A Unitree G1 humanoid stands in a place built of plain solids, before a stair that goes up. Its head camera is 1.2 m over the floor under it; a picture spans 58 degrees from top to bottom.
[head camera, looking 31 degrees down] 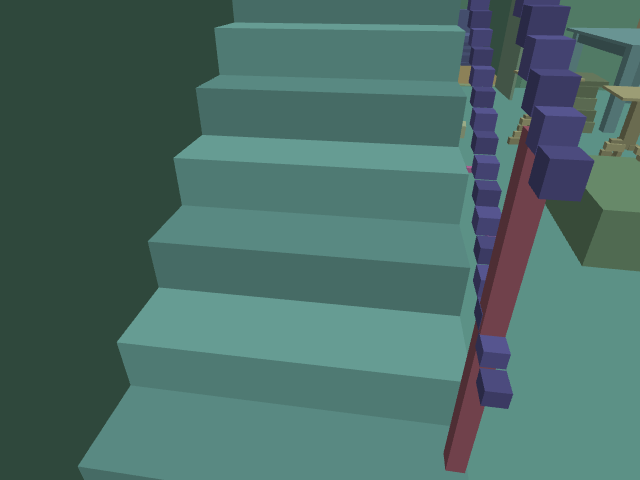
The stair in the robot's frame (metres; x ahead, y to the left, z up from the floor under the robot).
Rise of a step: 0.17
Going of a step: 0.25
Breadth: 0.95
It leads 9 degrees to the right of straight ahead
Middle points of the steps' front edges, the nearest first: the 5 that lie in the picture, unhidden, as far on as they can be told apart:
0.80 0.09 0.35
1.05 0.05 0.52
1.30 0.02 0.70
1.55 -0.02 0.87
1.79 -0.06 1.04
